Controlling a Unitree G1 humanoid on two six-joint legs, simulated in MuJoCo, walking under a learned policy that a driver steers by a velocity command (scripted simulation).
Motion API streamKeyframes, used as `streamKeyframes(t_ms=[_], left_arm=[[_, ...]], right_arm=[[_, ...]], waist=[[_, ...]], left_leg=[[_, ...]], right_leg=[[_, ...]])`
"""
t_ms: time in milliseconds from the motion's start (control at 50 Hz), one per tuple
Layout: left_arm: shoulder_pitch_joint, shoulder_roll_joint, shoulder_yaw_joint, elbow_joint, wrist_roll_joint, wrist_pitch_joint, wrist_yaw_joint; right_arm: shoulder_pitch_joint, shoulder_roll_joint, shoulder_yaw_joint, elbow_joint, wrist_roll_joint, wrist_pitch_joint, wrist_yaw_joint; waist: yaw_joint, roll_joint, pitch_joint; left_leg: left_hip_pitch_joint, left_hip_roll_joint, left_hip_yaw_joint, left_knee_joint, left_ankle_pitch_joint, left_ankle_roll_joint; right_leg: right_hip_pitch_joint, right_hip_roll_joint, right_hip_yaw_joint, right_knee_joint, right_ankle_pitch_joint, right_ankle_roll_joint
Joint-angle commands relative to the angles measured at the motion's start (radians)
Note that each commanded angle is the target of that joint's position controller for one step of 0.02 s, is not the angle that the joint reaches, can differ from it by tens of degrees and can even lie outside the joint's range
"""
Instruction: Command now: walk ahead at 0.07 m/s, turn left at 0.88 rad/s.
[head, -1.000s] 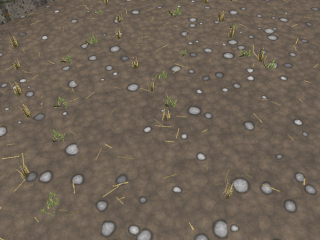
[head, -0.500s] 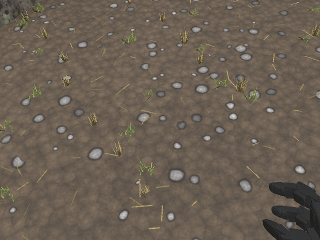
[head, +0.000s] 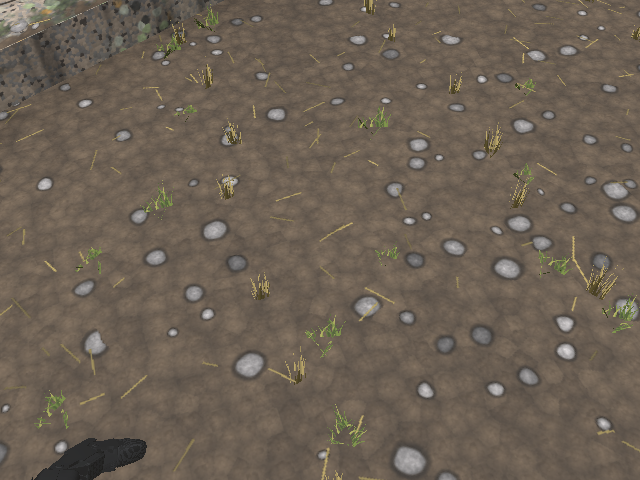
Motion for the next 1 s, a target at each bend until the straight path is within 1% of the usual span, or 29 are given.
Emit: streamKeyframes(t_ms=[20, 40, 60, 80, 120, 180, 280, 360, 400, 420, 440, 460, 480, 500, 520, 540, 560, 600, 640, 680, 700, 740, 800, 820, 860, 880, 940, 980, 1000], left_arm=[[0.011, 0.131, 0.051, -0.081, 0.021, -0.003, 0.007], [-0.017, 0.093, 0.043, -0.086, 0.01, 0.002, 0.011], [-0.031, 0.093, 0.04, -0.092, 0.002, 0.011, 0.016], [-0.036, 0.101, 0.039, -0.089, -0.002, 0.017, 0.021], [-0.006, 0.114, 0.043, -0.072, 0.007, 0.023, 0.028], [0.059, 0.139, 0.054, -0.045, 0.012, 0.033, 0.033], [0.05, 0.195, 0.079, -0.028, 0.003, 0.036, 0.018], [0.053, 0.219, 0.096, -0.012, -0.026, 0.027, -0.005], [0.047, 0.214, 0.1, -0.003, -0.045, 0.022, -0.012], [0.076, 0.185, 0.096, 0.014, -0.051, 0.022, -0.016], [0.122, 0.141, 0.086, 0.024, -0.034, 0.023, -0.023], [0.114, 0.088, 0.061, -0.043, 0.014, 0.023, -0.026], [0.016, 0.137, 0.073, -0.06, 0.014, 0.02, -0.014], [-0.022, 0.165, 0.079, -0.061, -0.015, 0.024, -0.004], [-0.001, 0.158, 0.081, -0.044, -0.021, 0.029, 0.008], [0.026, 0.164, 0.082, -0.024, -0.012, 0.036, 0.017], [0.068, 0.166, 0.083, -0.005, -0.007, 0.043, 0.016], [0.127, 0.147, 0.074, 0.029, -0.016, 0.048, 0.006], [0.142, 0.092, 0.049, 0.047, -0.025, 0.053, -0.005], [0.106, 0.077, 0.034, 0.035, -0.029, 0.058, -0.016], [0.087, 0.105, 0.039, 0.018, -0.032, 0.062, -0.019], [0.072, 0.162, 0.054, -0.011, -0.042, 0.067, -0.022], [0.086, 0.146, 0.054, -0.031, -0.044, 0.074, -0.025], [0.093, 0.132, 0.05, -0.035, -0.047, 0.076, -0.028], [0.072, 0.123, 0.047, -0.054, -0.056, 0.071, -0.042], [0.066, 0.119, 0.047, -0.06, -0.059, 0.066, -0.049], [0.129, 0.106, 0.047, -0.031, -0.067, 0.046, -0.06], [0.27, 0.096, 0.053, 0.036, -0.067, 0.039, -0.058], [0.396, 0.119, 0.068, 0.094, -0.061, 0.036, -0.051]], right_arm=[[0.114, -0.158, -0.031, -0.07, -0.007, -0.018, 0.015], [0.094, -0.18, -0.042, -0.049, -0.002, -0.008, 0.014], [0.095, -0.161, -0.041, -0.036, -0.004, 0.005, 0.009], [0.09, -0.137, -0.034, -0.043, -0.004, 0.011, 0.013], [0.041, -0.088, -0.016, -0.073, 0.004, 0.01, 0.02], [-0.038, -0.068, -0.004, -0.109, 0.004, 0.003, 0.027], [-0.073, -0.054, 0.004, -0.119, -0.001, 0.005, 0.046], [-0.085, -0.068, -0.008, -0.122, 0.002, 0.027, 0.064], [-0.053, -0.068, -0.019, -0.112, 0.003, 0.037, 0.072], [-0.004, -0.085, -0.032, -0.092, 0.002, 0.037, 0.064], [0.079, -0.175, -0.066, -0.073, 0.001, 0.032, 0.048], [0.061, -0.302, -0.079, -0.106, -0.01, 0.022, 0.032], [0.054, -0.253, -0.068, -0.126, -0.052, -0.011, 0.046], [0.03, -0.215, -0.051, -0.112, -0.056, -0.032, 0.052], [-0.025, -0.179, -0.04, -0.103, -0.035, -0.04, 0.045], [-0.073, -0.132, -0.022, -0.107, -0.015, -0.038, 0.037], [-0.115, -0.109, -0.007, -0.111, -0.015, -0.036, 0.03], [-0.138, -0.06, 0.019, -0.099, -0.033, -0.044, 0.023], [-0.145, 0.004, 0.046, -0.065, -0.045, -0.056, 0.023], [-0.139, -0.016, 0.042, -0.04, -0.059, -0.059, 0.023], [-0.135, -0.054, 0.031, -0.031, -0.062, -0.056, 0.023], [-0.117, -0.118, 0.008, -0.016, -0.055, -0.044, 0.021], [-0.117, -0.107, 0.003, -0.003, -0.039, -0.033, 0.016], [-0.09, -0.115, -0.004, 0.002, -0.033, -0.033, 0.015], [-0.062, -0.134, -0.015, 0.015, -0.014, -0.05, 0.018], [-0.067, -0.137, -0.018, 0.018, -0.006, -0.062, 0.02], [-0.123, -0.132, -0.025, 0.017, 0.003, -0.088, 0.038], [-0.195, -0.119, -0.025, 0.011, 0.009, -0.092, 0.05], [-0.229, -0.091, -0.019, 0.004, 0.002, -0.098, 0.049]], waist=[[-0.01, -0.222, -0.151], [0.002, -0.148, -0.104], [0.0, -0.106, -0.093], [0.005, -0.109, -0.066], [0.025, -0.136, -0.05], [0.071, -0.159, -0.083], [0.073, -0.173, -0.111], [0.065, -0.194, -0.108], [0.031, -0.181, -0.117], [0.013, -0.142, -0.12], [-0.002, 0.045, -0.114], [0.058, 0.377, -0.105], [-0.037, 0.25, -0.219], [-0.027, 0.168, -0.181], [0.012, 0.123, -0.14], [0.034, 0.102, -0.129], [0.06, 0.116, -0.141], [0.077, 0.108, -0.171], [0.078, 0.093, -0.159], [0.048, 0.121, -0.119], [0.033, 0.133, -0.09], [0.01, 0.134, -0.037], [0.007, 0.101, -0.011], [-0.009, 0.093, -0.041], [-0.022, 0.102, -0.023], [-0.015, 0.103, -0.006], [0.038, 0.066, 0.002], [0.122, 0.027, -0.02], [0.176, -0.033, -0.037]], left_leg=[[-0.271, 0.137, 0.102, 0.417, -0.155, -0.076], [-0.28, 0.162, 0.118, 0.462, -0.069, -0.096], [-0.273, 0.174, 0.139, 0.521, -0.016, -0.107], [-0.284, 0.186, 0.171, 0.571, 0.019, -0.119], [-0.298, 0.222, 0.231, 0.546, 0.068, -0.132], [-0.328, 0.271, 0.249, 0.443, 0.092, -0.149], [-0.191, 0.299, 0.295, 0.24, 0.127, -0.121], [-0.058, 0.278, 0.351, 0.045, 0.112, -0.064], [0.049, 0.25, 0.378, -0.131, 0.18, -0.017], [0.16, 0.219, 0.368, -0.225, 0.261, 0.019], [0.352, 0.302, 0.19, -0.316, 0.562, 0.086], [0.494, 0.549, -0.197, -0.276, 0.941, 0.255], [0.429, 0.598, -0.238, -0.328, 0.835, 0.352], [0.386, 0.544, -0.134, -0.348, 0.73, 0.304], [0.344, 0.489, -0.059, -0.343, 0.653, 0.242], [0.31, 0.46, -0.014, -0.336, 0.642, 0.207], [0.263, 0.443, 0.038, -0.334, 0.697, 0.2], [0.24, 0.419, 0.115, -0.344, 0.721, 0.194], [0.23, 0.392, 0.188, -0.354, 0.652, 0.169], [0.196, 0.402, 0.209, -0.373, 0.564, 0.174], [0.186, 0.422, 0.197, -0.381, 0.524, 0.19], [0.203, 0.476, 0.15, -0.392, 0.464, 0.221], [0.26, 0.535, 0.12, -0.373, 0.527, 0.235], [0.293, 0.551, 0.107, -0.41, 0.356, 0.234], [0.319, 0.577, 0.041, -0.497, -0.079, 0.213], [0.327, 0.58, 0.031, -0.524, -0.166, 0.197], [0.296, 0.547, 0.141, -0.541, -0.132, 0.15], [0.185, 0.481, 0.29, -0.443, -0.123, 0.105], [0.087, 0.416, 0.387, -0.29, -0.075, 0.069]], right_leg=[[0.332, -0.469, 0.417, -0.156, 0.185, -0.265], [0.287, -0.381, 0.273, -0.141, 0.09, -0.218], [0.252, -0.329, 0.199, -0.141, 0.038, -0.188], [0.214, -0.314, 0.143, -0.151, 0.076, -0.195], [0.206, -0.288, 0.044, -0.175, 0.129, -0.21], [0.307, -0.328, -0.005, -0.18, 0.175, -0.245], [0.297, -0.374, -0.122, -0.176, 0.176, -0.235], [0.298, -0.411, -0.192, -0.127, 0.174, -0.188], [0.291, -0.413, -0.237, -0.04, 0.143, -0.13], [0.227, -0.378, -0.281, 0.054, 0.081, -0.073], [0.026, -0.289, -0.354, 0.283, -0.127, 0.012], [-0.341, -0.147, -0.342, 0.597, -0.612, 0.1], [-0.381, -0.113, -0.14, 0.753, -0.605, 0.092], [-0.378, -0.128, -0.109, 0.783, -0.512, 0.064], [-0.38, -0.143, -0.098, 0.75, -0.418, 0.048], [-0.354, -0.153, -0.092, 0.724, -0.362, 0.049], [-0.288, -0.142, -0.11, 0.741, -0.311, 0.058], [-0.194, -0.138, -0.125, 0.719, -0.24, 0.069], [-0.11, -0.165, -0.116, 0.532, -0.187, 0.072], [-0.03, -0.166, -0.123, 0.396, -0.181, 0.069], [-0.026, -0.156, -0.134, 0.377, -0.209, 0.067], [-0.084, -0.144, -0.153, 0.393, -0.292, 0.059], [-0.147, -0.161, -0.153, 0.409, -0.365, 0.048], [-0.162, -0.165, -0.167, 0.416, -0.365, 0.037], [-0.206, -0.182, -0.171, 0.41, -0.389, -0.006], [-0.217, -0.188, -0.17, 0.386, -0.404, -0.03], [-0.089, -0.182, -0.21, 0.26, -0.388, -0.09], [0.14, -0.127, -0.298, 0.117, -0.27, -0.113], [0.307, -0.07, -0.33, 0.068, -0.25, -0.127]])
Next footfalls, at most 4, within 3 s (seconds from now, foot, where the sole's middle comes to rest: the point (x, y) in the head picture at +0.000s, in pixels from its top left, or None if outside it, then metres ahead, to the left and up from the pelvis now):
0.44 left None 0.02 0.15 -0.77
1.02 right None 0.13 -0.08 -0.77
1.38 left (268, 458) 0.53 0.13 -0.77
1.72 right None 0.47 -0.12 -0.77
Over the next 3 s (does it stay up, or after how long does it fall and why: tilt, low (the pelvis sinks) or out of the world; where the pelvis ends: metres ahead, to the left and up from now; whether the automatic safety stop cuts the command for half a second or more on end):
stays up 0.99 0.31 -0.02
